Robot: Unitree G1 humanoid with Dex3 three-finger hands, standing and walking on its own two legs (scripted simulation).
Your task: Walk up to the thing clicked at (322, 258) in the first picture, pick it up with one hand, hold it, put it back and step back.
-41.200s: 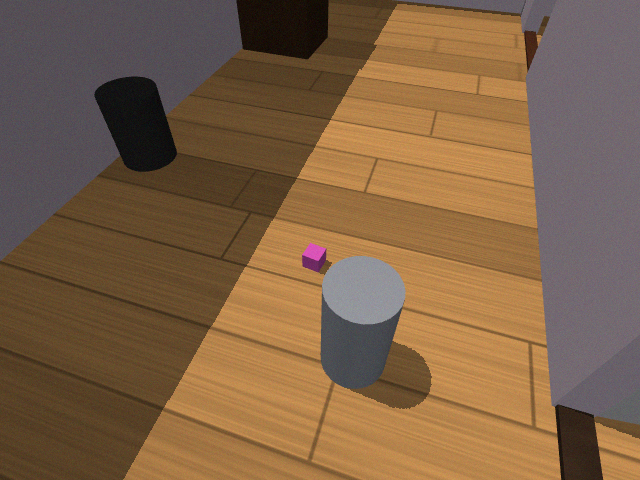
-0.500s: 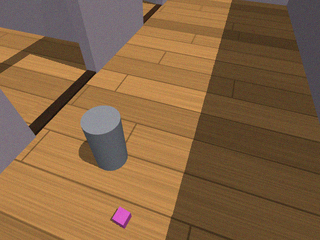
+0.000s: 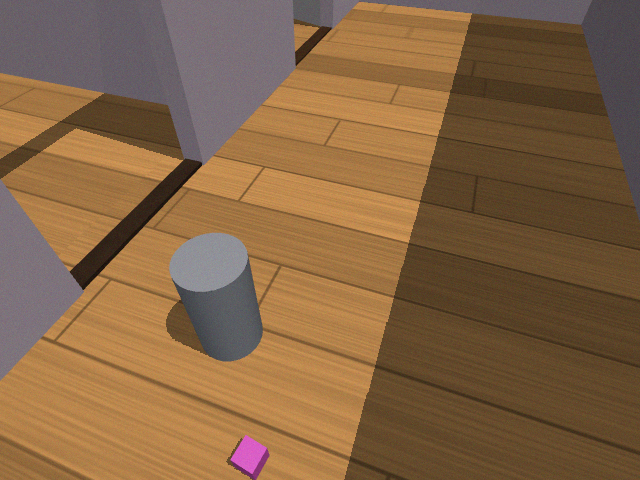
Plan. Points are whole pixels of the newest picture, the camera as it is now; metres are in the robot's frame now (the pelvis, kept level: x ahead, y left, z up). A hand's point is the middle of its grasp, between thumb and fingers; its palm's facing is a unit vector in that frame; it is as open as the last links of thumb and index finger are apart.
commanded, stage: walk up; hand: left
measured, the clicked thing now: (250, 457) +0.36 +0.21 -0.74
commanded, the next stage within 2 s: stand in 0.74 s
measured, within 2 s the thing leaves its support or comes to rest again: neither
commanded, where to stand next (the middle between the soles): +0.02 +0.01 m, yaw +0 degrees
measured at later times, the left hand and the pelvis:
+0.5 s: hand out of the picture +0.09 +0.24 -0.16, palm faces -0.04 -0.94 -0.33, open 7.4 cm; pelvis +0.01 +0.00 +0.00, yaw +0 degrees
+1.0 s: hand out of the picture +0.10 +0.25 -0.15, palm faces -0.04 -0.94 -0.34, open 7.4 cm; pelvis +0.01 -0.01 +0.00, yaw +0 degrees
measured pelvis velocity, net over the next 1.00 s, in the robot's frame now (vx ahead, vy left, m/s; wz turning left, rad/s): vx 0.01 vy -0.01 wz -0.01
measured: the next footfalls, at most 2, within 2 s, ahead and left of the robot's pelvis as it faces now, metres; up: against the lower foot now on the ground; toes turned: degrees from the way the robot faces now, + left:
none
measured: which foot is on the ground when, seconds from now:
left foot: down 0.00-1.00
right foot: down 0.00-1.00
